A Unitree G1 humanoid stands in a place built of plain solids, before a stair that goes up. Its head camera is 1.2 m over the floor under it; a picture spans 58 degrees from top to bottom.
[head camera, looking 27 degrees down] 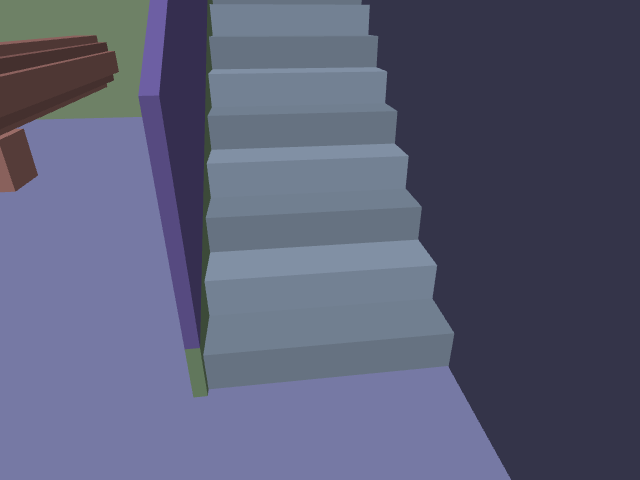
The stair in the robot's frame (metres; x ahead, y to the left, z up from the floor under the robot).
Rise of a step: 0.16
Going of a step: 0.23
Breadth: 0.92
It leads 8 degrees to the left of straight ahead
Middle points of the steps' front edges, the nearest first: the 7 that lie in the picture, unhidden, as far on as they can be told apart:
1.22 -0.05 0.16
1.44 -0.02 0.32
1.67 0.01 0.48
1.90 0.04 0.64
2.12 0.07 0.80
2.35 0.10 0.96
2.58 0.13 1.12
